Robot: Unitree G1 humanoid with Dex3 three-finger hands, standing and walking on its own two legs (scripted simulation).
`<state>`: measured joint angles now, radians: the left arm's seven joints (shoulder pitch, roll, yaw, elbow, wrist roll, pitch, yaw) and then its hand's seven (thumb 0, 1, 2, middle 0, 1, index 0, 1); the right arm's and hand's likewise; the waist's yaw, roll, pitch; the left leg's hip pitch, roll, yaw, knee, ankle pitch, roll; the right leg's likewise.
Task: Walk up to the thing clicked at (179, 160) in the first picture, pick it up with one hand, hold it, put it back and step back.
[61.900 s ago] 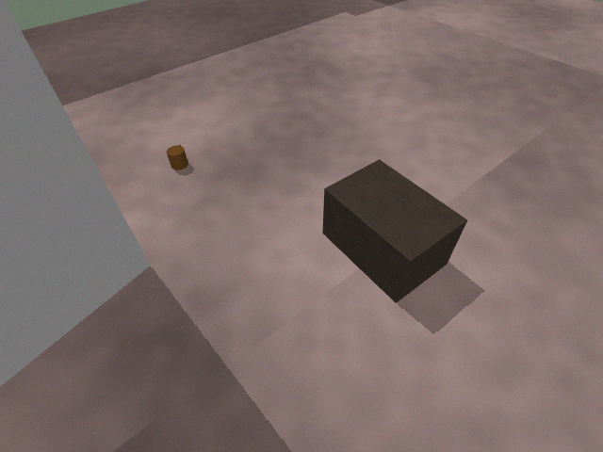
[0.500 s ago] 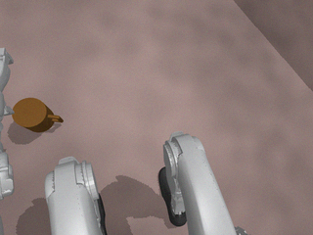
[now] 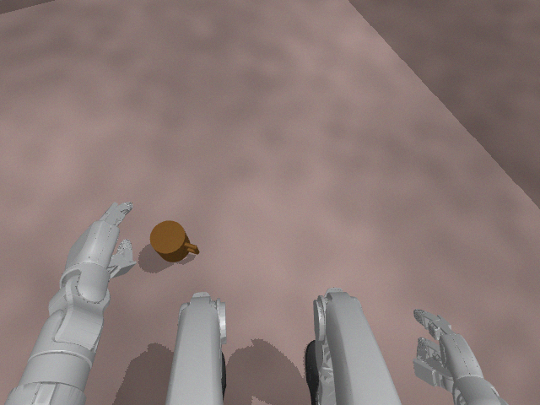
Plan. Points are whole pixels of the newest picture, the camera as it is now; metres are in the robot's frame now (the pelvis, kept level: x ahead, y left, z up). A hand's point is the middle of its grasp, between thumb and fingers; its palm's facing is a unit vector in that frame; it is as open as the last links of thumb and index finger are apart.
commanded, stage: home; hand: left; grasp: from above
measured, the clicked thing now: (176, 243) +0.48 +0.24 -0.47
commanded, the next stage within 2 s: none
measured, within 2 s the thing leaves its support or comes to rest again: neither
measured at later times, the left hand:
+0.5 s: hand (94, 305) +0.25 +0.19 +0.10, palm faces +0.11 -0.97 -0.23, open 7.4 cm
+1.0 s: hand (60, 342) +0.22 +0.19 +0.15, palm faces +0.14 -0.97 -0.19, open 7.4 cm
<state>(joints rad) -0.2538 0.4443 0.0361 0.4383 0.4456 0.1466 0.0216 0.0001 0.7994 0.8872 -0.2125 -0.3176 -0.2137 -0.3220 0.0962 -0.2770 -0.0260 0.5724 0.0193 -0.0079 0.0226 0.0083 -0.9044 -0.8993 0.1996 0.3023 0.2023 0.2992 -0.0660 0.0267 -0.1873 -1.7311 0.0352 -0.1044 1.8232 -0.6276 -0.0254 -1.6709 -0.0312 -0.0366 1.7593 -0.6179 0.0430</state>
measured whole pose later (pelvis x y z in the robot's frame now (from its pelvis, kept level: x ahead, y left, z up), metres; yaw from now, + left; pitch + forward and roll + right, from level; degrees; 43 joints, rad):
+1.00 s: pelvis +0.08 +0.00 +0.20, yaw +4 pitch +10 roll -3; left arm 0.50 0.22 0.04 -0.13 -0.06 0.46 0.02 0.01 0.90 0.90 -0.20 -0.29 -0.20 -0.30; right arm 0.26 -0.22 0.03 0.52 0.00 -0.24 -0.18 0.01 -0.90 -0.90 0.20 0.30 0.21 0.30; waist -0.03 0.04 -0.15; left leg -0.71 0.05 -0.07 1.01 -0.48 -0.03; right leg -0.64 -0.04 -0.07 0.95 -0.47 0.03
